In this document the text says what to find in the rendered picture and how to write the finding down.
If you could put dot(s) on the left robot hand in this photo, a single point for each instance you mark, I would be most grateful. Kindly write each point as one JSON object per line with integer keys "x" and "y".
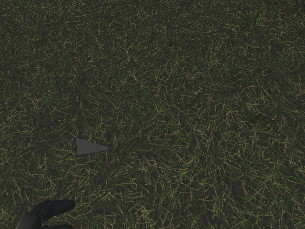
{"x": 44, "y": 211}

